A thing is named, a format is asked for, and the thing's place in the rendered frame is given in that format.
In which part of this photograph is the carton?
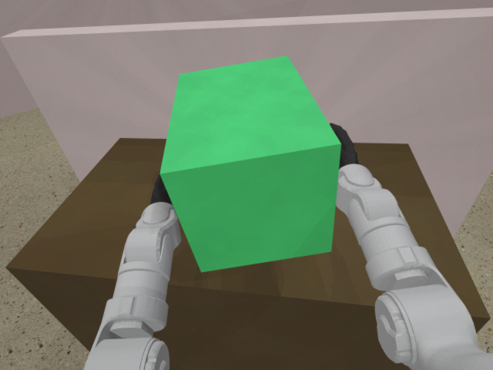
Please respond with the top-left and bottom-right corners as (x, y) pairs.
(160, 55), (341, 272)

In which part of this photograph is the pedestal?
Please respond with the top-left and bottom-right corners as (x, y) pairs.
(5, 138), (491, 370)

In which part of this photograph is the right robot forearm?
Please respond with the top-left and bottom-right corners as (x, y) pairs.
(336, 164), (477, 343)

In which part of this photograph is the robot left upper arm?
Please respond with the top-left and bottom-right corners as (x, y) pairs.
(86, 338), (169, 370)

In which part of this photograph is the left robot forearm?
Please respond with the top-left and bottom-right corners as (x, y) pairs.
(83, 202), (182, 370)

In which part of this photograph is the right robot hand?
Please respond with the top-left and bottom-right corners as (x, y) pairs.
(330, 123), (359, 169)

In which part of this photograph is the left robot hand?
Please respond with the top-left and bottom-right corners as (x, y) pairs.
(150, 171), (173, 205)

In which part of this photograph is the robot right upper arm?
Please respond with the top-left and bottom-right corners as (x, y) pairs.
(375, 284), (493, 370)

